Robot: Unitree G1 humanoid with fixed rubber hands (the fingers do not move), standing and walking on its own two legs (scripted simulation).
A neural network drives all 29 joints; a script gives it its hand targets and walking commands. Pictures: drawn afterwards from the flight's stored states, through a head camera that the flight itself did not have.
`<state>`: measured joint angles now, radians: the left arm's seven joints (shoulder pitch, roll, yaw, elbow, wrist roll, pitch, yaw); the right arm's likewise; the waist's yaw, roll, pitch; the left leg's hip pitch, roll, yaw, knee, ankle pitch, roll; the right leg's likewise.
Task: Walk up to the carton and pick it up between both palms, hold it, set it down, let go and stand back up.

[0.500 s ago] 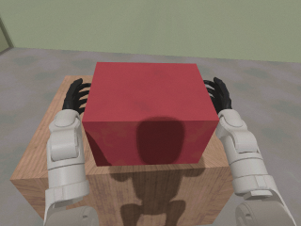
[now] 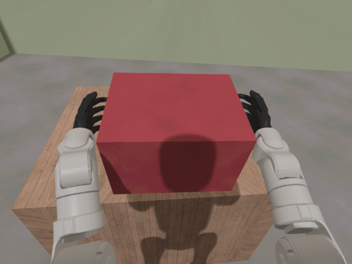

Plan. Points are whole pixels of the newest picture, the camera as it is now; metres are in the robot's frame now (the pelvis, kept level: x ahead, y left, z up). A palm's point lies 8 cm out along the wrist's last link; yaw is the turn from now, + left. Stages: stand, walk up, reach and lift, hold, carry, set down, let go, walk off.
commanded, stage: hold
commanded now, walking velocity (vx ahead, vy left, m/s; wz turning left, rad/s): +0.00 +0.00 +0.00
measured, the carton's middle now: (173, 132) +0.39 +0.00 +0.14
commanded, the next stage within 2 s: none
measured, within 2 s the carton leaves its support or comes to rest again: neither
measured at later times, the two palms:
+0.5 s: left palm (85, 129) +0.35 +0.18 +0.19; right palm (260, 127) +0.34 -0.19 +0.19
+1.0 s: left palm (84, 128) +0.35 +0.18 +0.19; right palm (259, 126) +0.35 -0.19 +0.19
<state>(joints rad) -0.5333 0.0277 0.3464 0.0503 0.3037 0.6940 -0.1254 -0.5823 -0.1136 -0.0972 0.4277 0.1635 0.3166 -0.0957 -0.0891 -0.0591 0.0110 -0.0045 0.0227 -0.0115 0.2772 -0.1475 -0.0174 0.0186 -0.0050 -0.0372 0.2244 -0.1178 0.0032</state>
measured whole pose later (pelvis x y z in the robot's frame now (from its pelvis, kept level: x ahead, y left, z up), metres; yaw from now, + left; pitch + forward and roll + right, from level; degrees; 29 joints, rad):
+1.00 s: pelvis +0.00 +0.00 +0.00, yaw +0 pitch -7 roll +0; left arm -0.56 0.03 0.36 0.09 0.31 0.68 -0.13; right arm -0.60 -0.11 -0.12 0.45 0.14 0.31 -0.09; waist -0.08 -0.06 0.01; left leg -0.01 0.02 -0.01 0.27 -0.14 -0.02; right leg 0.01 -0.01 -0.04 0.23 -0.12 0.00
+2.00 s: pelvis +0.00 +0.00 +0.00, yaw +0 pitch -7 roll +0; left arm -0.54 0.03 0.35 0.06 0.30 0.69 -0.13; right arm -0.58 -0.11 -0.11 0.43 0.16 0.32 -0.10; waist -0.09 -0.06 0.02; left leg 0.00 0.02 -0.01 0.28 -0.14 -0.02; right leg 0.02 -0.01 -0.04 0.23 -0.12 0.00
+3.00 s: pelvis +0.00 +0.00 +0.00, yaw +0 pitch -7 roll -1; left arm -0.53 0.03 0.34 0.04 0.30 0.70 -0.13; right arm -0.58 -0.11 -0.10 0.41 0.16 0.31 -0.10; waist -0.09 -0.06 0.02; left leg 0.00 0.02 -0.01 0.28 -0.15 -0.02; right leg 0.02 -0.01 -0.04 0.22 -0.12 0.00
